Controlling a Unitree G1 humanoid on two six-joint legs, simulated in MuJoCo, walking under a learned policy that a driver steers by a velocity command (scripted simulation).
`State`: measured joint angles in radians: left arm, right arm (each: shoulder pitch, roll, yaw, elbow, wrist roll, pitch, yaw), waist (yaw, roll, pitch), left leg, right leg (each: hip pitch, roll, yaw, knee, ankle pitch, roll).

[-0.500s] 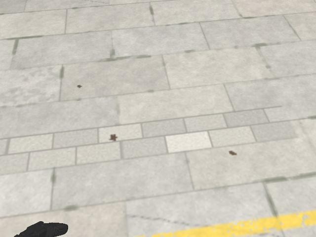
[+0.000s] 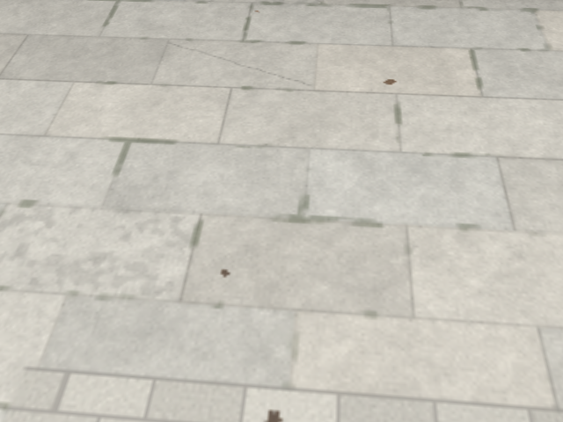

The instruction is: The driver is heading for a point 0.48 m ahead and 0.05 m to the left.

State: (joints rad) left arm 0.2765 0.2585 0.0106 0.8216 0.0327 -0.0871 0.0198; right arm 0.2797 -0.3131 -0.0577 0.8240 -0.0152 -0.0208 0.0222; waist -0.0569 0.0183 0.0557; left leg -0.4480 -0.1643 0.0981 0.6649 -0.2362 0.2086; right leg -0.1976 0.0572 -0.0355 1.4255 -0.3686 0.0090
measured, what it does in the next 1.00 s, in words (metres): walks ahead, turning left: right foot, then left foot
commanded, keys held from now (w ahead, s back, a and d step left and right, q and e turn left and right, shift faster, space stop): q+shift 0.34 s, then shift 0.66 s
